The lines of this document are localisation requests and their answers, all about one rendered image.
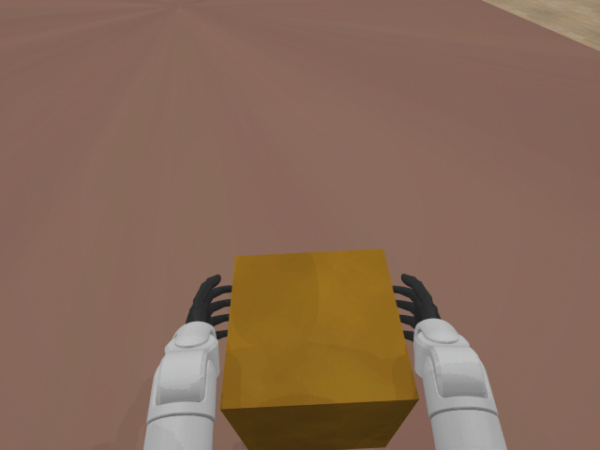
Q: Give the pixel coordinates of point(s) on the right robot hand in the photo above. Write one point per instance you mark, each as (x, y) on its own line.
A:
(421, 307)

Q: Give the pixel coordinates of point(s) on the carton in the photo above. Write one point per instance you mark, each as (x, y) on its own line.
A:
(316, 358)

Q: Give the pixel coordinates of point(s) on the left robot hand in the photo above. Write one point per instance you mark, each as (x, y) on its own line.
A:
(202, 307)

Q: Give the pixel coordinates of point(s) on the right robot forearm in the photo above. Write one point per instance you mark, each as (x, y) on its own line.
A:
(460, 403)

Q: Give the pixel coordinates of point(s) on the left robot forearm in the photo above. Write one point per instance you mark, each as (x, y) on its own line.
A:
(182, 405)

